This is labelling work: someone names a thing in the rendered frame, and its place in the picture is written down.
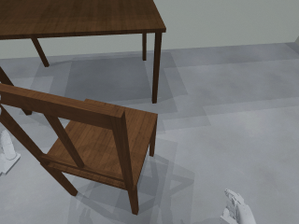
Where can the right robot hand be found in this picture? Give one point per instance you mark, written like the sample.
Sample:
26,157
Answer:
242,214

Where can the left robot hand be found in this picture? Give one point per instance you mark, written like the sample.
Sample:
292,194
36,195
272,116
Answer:
9,157

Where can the table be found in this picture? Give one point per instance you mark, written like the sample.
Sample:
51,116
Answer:
33,19

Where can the chair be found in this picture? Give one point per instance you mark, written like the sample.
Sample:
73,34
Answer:
102,142

